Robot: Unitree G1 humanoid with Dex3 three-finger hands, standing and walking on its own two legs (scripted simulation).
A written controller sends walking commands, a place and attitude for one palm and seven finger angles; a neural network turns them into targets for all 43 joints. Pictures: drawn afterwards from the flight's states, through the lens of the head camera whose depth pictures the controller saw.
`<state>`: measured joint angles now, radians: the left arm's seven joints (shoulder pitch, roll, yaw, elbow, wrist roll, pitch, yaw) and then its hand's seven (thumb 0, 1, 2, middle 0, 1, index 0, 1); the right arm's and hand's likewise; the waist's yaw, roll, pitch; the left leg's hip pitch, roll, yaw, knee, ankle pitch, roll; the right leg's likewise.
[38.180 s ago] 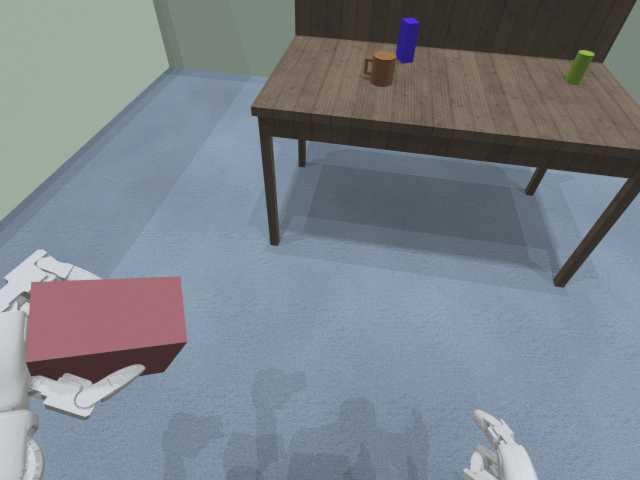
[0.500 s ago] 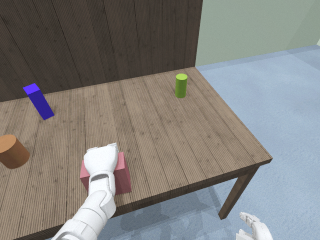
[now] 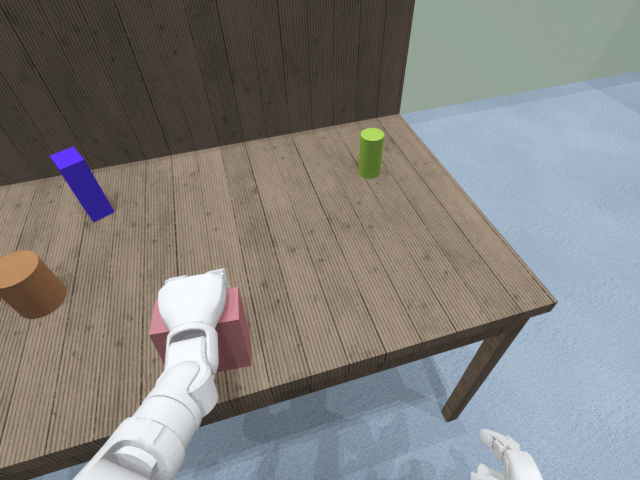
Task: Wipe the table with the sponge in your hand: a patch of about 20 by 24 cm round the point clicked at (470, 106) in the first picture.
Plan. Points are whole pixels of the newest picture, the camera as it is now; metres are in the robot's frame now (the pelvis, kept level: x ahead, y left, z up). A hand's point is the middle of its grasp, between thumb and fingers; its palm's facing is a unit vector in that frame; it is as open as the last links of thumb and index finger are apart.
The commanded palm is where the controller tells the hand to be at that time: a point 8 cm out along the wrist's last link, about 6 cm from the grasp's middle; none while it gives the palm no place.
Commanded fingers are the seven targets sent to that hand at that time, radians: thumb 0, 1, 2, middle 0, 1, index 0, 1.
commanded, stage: wipe forward along the middle lane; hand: left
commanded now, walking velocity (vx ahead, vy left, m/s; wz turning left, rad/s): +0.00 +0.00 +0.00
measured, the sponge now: (207, 341) +0.32 +0.21 -0.07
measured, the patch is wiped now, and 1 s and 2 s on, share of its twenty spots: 1.00 1.00 1.00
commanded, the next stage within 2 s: slide back across to the first lane in 1.32 s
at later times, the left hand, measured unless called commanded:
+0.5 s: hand (204, 288) +0.39 +0.22 -0.02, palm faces -0.10 +0.02 -0.99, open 10.4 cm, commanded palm +0.37 +0.21 +0.01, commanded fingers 0.00 0.10 1.30 -1.20 -1.60 -1.20 -1.60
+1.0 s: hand (196, 257) +0.45 +0.26 -0.02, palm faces -0.12 +0.01 -0.99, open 10.4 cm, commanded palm +0.44 +0.24 +0.02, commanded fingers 0.00 0.10 1.30 -1.20 -1.60 -1.20 -1.60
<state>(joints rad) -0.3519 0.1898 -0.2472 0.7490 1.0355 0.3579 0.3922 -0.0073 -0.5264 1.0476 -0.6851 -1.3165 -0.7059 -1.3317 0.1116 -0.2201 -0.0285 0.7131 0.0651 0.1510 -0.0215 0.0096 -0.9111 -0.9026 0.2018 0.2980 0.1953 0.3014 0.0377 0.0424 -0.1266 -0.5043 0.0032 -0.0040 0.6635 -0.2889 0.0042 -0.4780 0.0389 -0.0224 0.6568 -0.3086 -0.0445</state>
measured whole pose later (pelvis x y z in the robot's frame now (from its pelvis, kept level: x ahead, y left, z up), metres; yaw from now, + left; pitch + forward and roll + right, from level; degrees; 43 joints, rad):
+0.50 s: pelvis -0.02 +0.00 -0.01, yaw -1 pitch +14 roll -1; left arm -0.67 0.28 -0.15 1.10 1.02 0.31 0.43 0.00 -0.53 1.05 -0.70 -1.31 -0.72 -1.32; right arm 0.22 -0.25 -0.04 0.76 0.06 0.13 -0.03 0.01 -0.91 -0.90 0.20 0.30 0.19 0.30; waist -0.04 0.04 -0.15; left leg -0.70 0.02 -0.01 0.75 -0.29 0.00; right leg -0.67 0.06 -0.03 0.73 -0.30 -0.05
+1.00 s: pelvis +0.00 +0.01 -0.02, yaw -1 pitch +18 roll -2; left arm -0.84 0.39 -0.09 1.21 1.04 0.29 0.39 0.00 -0.54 1.05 -0.70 -1.31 -0.72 -1.33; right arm 0.25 -0.24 -0.02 0.74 0.05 0.10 -0.01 0.01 -0.91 -0.90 0.20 0.30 0.20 0.30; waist -0.09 0.04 -0.16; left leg -0.80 0.03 -0.01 0.80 -0.33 0.02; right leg -0.75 0.06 -0.03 0.74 -0.31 -0.03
